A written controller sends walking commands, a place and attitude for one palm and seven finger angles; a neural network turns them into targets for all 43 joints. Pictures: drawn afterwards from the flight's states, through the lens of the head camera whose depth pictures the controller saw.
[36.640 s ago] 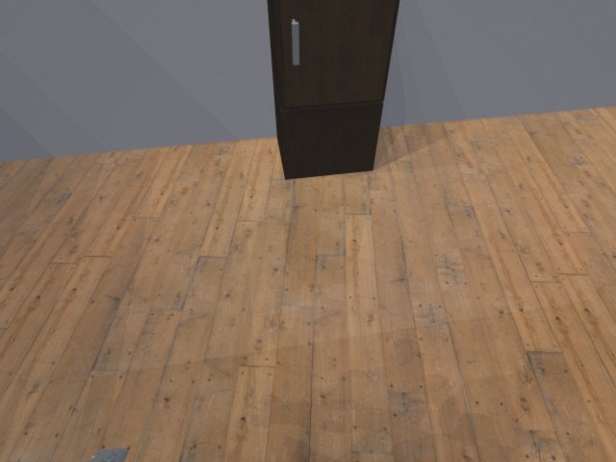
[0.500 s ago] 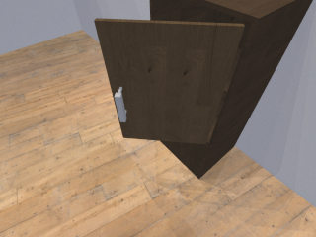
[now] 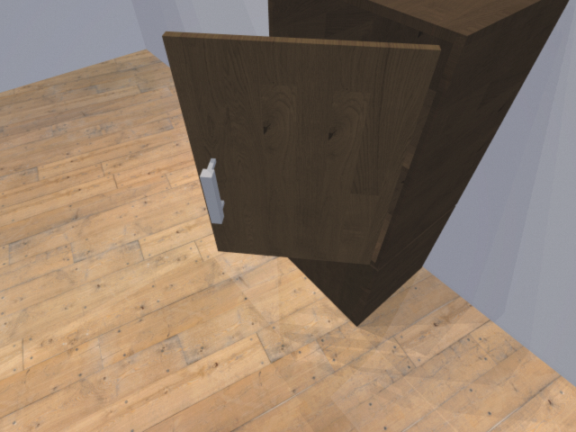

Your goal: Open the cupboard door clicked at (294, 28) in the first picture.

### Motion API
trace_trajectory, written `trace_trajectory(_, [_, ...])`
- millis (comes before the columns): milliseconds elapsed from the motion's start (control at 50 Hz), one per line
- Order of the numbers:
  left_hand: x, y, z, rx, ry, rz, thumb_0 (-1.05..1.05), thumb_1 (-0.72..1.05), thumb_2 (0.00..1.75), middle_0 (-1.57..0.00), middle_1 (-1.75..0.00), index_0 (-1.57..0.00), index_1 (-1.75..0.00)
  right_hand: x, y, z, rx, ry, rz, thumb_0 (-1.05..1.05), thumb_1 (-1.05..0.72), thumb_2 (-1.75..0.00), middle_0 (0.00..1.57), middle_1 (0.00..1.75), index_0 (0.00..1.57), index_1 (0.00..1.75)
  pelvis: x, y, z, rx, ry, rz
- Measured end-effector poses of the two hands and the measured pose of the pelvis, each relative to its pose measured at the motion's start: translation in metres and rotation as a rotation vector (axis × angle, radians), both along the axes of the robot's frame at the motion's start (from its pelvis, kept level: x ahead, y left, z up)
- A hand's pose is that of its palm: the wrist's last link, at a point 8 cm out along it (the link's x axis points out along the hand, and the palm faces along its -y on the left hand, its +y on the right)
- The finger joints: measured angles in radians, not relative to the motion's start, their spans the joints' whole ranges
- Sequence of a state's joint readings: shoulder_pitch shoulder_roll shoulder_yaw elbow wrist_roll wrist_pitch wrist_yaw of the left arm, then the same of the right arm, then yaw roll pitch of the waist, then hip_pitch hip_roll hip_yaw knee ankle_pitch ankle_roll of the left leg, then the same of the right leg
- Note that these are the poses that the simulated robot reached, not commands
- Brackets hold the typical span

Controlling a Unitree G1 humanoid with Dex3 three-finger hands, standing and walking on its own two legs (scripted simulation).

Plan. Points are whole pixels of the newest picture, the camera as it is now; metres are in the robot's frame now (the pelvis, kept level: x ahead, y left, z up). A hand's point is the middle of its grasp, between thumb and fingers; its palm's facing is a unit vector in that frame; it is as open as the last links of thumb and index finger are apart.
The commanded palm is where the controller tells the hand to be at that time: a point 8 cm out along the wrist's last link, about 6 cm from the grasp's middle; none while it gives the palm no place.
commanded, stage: look again from close up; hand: left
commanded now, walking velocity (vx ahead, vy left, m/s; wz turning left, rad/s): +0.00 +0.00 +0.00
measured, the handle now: (215, 191) +0.59 +0.20 -0.07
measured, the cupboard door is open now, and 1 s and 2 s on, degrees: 44 44 44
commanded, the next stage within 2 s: come to a stop and stand still in 0.20 s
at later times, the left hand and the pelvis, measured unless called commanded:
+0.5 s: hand out of the picture +0.03 +0.19 -0.17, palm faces +0.01 -0.97 -0.25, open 7.4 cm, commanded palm none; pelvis +0.00 -0.01 +0.00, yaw +0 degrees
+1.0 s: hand out of the picture -0.03 +0.21 -0.18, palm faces +0.03 -0.97 -0.22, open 7.4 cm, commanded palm none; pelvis -0.03 +0.02 +0.00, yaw +1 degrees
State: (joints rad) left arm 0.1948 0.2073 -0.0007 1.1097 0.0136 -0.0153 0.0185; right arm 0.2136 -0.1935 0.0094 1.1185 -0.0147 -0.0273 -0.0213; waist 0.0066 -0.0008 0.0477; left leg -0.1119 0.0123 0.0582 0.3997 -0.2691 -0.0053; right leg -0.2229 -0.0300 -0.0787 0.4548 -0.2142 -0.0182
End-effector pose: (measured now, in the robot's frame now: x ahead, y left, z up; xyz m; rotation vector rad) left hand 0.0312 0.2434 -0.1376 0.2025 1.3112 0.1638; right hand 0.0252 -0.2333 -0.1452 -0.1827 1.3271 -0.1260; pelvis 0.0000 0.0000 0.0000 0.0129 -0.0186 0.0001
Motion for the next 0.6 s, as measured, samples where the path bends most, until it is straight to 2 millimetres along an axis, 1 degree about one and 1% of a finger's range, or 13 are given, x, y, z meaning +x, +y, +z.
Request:
trace_trajectory(200, [0.004,-0.003,0.000,0.003,-0.005,0.004,0.00,0.90,0.90,-0.20,-0.30,-0.20,-0.30,-0.002,-0.007,0.001,-0.005,0.022,-0.003,0.01,-0.91,-0.90,0.20,0.30,0.20,0.30,0.003,-0.006,0.000,-0.001,0.001,0.004])
trace_trajectory(440, [0.002,-0.008,-0.002,-0.006,-0.001,0.011,0.00,0.90,0.90,-0.20,-0.30,-0.20,-0.30,-0.004,-0.010,0.001,-0.008,0.032,-0.004,0.01,-0.91,-0.90,0.20,0.30,0.20,0.30,0.005,-0.009,0.000,-0.003,0.002,0.006])
trace_trajectory(520, [-0.004,-0.007,-0.004,0.011,-0.005,-0.005,0.00,0.90,0.90,-0.20,-0.30,-0.20,-0.30,0.000,-0.008,-0.002,-0.009,-0.016,-0.029,0.01,-0.91,-0.90,0.20,0.30,0.20,0.30,-0.001,-0.003,-0.004,-0.017,0.004,0.001])
trace_trajectory(600, [-0.012,-0.003,-0.005,0.006,-0.008,-0.008,0.00,0.90,0.90,-0.20,-0.30,-0.20,-0.30,0.001,0.001,-0.002,-0.007,-0.078,-0.042,0.01,-0.91,-0.90,0.20,0.30,0.20,0.30,-0.008,0.005,-0.006,-0.007,-0.017,0.003])
